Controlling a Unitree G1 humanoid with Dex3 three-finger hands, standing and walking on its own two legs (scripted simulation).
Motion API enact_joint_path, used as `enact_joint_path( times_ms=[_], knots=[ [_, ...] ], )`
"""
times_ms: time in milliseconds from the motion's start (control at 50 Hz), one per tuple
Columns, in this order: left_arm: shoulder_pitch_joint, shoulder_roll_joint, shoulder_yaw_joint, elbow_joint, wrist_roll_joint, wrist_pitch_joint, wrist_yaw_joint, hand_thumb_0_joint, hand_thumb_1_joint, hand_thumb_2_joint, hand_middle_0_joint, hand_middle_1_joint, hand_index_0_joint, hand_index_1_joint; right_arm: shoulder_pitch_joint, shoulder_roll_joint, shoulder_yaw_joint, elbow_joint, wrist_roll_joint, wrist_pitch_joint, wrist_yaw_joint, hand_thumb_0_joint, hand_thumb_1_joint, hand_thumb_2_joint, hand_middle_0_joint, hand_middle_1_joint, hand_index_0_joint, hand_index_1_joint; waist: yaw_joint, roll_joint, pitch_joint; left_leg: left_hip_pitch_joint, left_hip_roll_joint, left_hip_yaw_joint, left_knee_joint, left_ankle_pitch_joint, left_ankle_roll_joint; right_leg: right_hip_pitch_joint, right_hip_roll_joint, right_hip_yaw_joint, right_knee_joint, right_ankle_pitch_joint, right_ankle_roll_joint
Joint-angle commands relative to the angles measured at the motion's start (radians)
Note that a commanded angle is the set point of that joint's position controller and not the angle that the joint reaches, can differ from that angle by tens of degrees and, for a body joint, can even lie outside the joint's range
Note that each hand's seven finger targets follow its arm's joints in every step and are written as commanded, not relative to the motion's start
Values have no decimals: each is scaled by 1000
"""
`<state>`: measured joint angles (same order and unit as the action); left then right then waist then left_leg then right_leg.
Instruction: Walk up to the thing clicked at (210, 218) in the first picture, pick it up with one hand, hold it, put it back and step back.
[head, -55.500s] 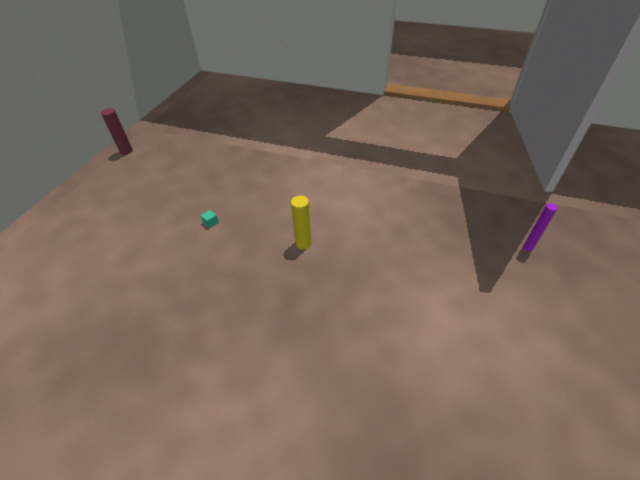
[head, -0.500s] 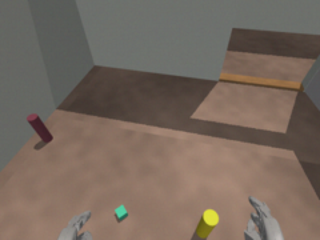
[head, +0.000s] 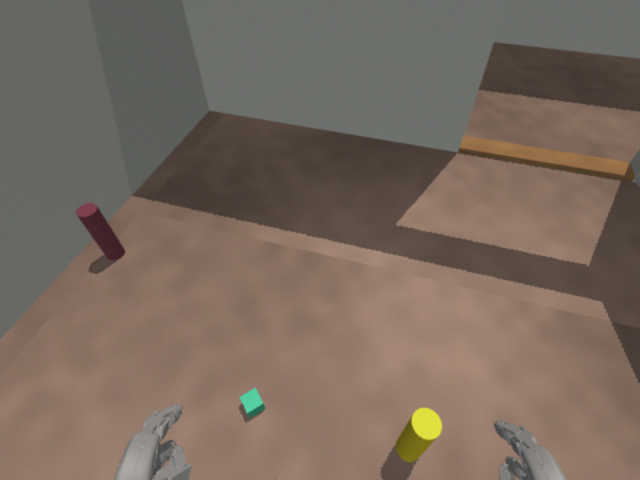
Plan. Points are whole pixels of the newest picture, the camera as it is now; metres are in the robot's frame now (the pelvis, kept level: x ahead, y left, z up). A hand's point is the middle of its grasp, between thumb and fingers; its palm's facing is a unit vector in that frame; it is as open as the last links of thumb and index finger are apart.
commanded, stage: stand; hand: left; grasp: from above
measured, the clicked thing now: (252, 403) +0.45 +0.24 -0.70
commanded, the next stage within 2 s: none
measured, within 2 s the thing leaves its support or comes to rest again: neither
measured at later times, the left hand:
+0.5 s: hand out of the picture +0.05 +0.24 -0.12, palm faces +0.04 -0.95 -0.30, open 7.3 cm
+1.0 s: hand out of the picture +0.03 +0.24 -0.11, palm faces +0.03 -0.94 -0.34, open 7.3 cm
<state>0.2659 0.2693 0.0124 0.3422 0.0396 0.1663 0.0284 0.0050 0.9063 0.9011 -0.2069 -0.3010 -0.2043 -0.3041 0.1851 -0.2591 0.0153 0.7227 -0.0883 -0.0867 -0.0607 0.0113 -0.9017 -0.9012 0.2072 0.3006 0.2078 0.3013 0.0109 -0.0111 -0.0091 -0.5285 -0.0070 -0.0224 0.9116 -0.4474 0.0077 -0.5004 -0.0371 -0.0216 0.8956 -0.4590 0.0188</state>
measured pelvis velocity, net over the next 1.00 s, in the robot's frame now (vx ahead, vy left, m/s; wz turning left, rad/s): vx -0.01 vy -0.01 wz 0.01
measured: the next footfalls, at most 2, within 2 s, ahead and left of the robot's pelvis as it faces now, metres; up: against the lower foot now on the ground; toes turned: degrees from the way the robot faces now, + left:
none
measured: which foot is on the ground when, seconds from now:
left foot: down 0.00-1.00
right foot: down 0.00-1.00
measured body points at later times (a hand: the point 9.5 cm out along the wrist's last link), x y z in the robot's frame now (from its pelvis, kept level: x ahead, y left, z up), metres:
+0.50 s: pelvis +0.00 +0.01 +0.04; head +0.00 +0.01 +0.49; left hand +0.05 +0.29 -0.10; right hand +0.07 -0.27 -0.09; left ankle +0.01 +0.12 -0.69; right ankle +0.00 -0.14 -0.69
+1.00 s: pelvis -0.01 -0.01 +0.05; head -0.01 -0.01 +0.50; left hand +0.03 +0.29 -0.09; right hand +0.06 -0.29 -0.09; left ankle +0.01 +0.12 -0.69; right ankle +0.00 -0.14 -0.69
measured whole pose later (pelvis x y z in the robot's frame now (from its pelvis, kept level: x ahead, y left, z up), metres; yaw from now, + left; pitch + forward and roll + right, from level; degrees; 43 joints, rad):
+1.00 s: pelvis -0.01 -0.01 +0.05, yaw +0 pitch -5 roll +0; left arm 0.17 0.30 0.03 1.14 0.02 0.00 0.02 0.00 0.91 0.90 -0.21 -0.30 -0.20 -0.30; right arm 0.14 -0.31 -0.04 1.13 -0.02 0.01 -0.01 0.01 -0.91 -0.90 0.20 0.30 0.21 0.30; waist 0.01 0.01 0.08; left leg -0.12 -0.01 -0.03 0.37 -0.17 0.00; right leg -0.10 -0.03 -0.04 0.37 -0.19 0.02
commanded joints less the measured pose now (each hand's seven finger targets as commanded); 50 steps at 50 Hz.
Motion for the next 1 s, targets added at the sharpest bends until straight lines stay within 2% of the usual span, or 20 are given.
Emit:
enact_joint_path(
  times_ms=[0,20,40,60,120,140,180,260,300,400,460,520,560,620,700,820,980],
  knots=[
    [-31,160,84,88,10,-128,7,0,900,900,-200,-300,-200,-301,-45,-184,-95,-38,37,-7,35,0,-900,-900,200,300,200,300,25,21,-128,160,49,-82,-245,342,57,162,-36,73,-184,252,-57],
    [-42,158,86,122,8,-135,9,0,900,900,-200,-300,-200,-301,-50,-180,-98,-28,40,-2,39,0,-900,-900,200,300,200,300,28,8,-127,164,46,-81,-252,329,53,175,-40,74,-205,245,-54],
    [-54,159,83,161,8,-143,11,0,900,900,-200,-300,-200,-301,-52,-174,-101,-11,40,5,41,0,-900,-900,200,300,200,300,23,-11,-124,171,39,-73,-246,325,51,191,-54,86,-233,265,-56],
    [-79,164,83,191,8,-150,11,0,900,900,-200,-300,-200,-301,-46,-174,-99,9,38,12,42,0,-900,-900,200,300,200,300,14,-15,-109,179,38,-71,-269,290,50,189,-58,93,-254,243,-54],
    [-82,167,83,279,10,-169,14,0,900,900,-200,-300,-200,-301,-50,-180,-105,50,36,24,43,0,-900,-900,200,300,200,300,13,0,-111,229,45,-78,-288,322,53,226,-64,81,-292,284,-48],
    [-93,169,83,303,7,-173,14,0,900,900,-200,-300,-200,-301,-48,-181,-106,64,35,29,41,0,-900,-900,200,300,200,300,11,-3,-93,229,48,-87,-317,296,56,225,-60,79,-307,266,-44],
    [-91,173,81,358,6,-181,16,0,900,900,-200,-300,-200,-301,-47,-178,-104,94,40,36,40,0,-900,-900,200,300,200,300,7,-9,-58,247,53,-91,-341,329,51,240,-66,78,-342,293,-47],
    [-95,177,74,445,0,-182,15,0,900,900,-200,-300,-200,-301,-54,-197,-104,148,44,48,36,0,-900,-900,200,300,200,300,6,23,9,263,68,-119,-435,251,46,254,-62,77,-416,235,-47],
    [-87,179,71,488,-3,-182,15,0,900,900,-200,-300,-200,-301,-52,-204,-104,178,47,50,33,0,-900,-900,200,300,200,300,10,35,-4,288,77,-124,-460,306,42,298,-63,69,-434,270,-45],
    [-85,189,64,577,-9,-183,14,0,900,900,-200,-300,-200,-301,-57,-211,-99,240,57,55,29,0,-900,-900,200,300,200,300,7,49,26,327,90,-132,-534,313,29,351,-67,62,-495,281,-35],
    [-103,196,62,611,-11,-185,13,0,900,900,-200,-300,-200,-301,-55,-217,-96,265,60,55,28,0,-900,-900,200,300,200,300,3,43,13,347,94,-129,-572,330,26,384,-69,61,-517,297,-30],
    [-107,192,58,647,-10,-182,12,0,900,900,-200,-300,-200,-301,-68,-215,-94,284,60,60,29,0,-900,-900,200,300,200,300,8,50,54,329,96,-132,-608,268,23,390,-69,58,-537,271,-27],
    [-98,192,54,665,-8,-185,10,0,900,900,-200,-300,-200,-301,-74,-215,-94,294,63,58,30,0,-900,-900,200,300,200,300,9,32,43,367,94,-124,-601,318,22,381,-75,60,-561,292,-26],
    [-107,199,54,688,-8,-183,8,0,900,900,-200,-300,-200,-301,-74,-217,-92,310,62,64,33,0,-900,-900,200,300,200,300,7,35,82,334,95,-133,-640,206,17,374,-68,56,-577,237,-23],
    [-118,211,54,703,-8,-188,7,0,900,900,-200,-300,-200,-301,-81,-226,-94,320,63,68,38,0,-900,-900,200,300,200,300,3,12,77,350,91,-121,-636,204,16,365,-71,66,-608,201,-22],
    [-128,221,52,722,-11,-190,5,0,900,900,-200,-300,-200,-301,-86,-225,-88,336,63,70,41,0,-900,-900,200,300,200,300,1,28,60,357,95,-113,-634,213,17,377,-77,72,-617,208,-23],
    [-142,235,50,734,-15,-193,4,0,900,900,-200,-300,-200,-301,-89,-234,-79,349,68,66,42,0,-900,-900,200,300,200,300,-2,11,49,393,102,-105,-631,303,13,380,-83,80,-626,260,-27]
  ],
)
